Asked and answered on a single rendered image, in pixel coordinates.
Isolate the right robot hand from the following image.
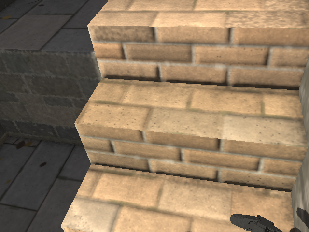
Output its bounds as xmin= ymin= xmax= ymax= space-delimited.
xmin=230 ymin=214 xmax=283 ymax=232

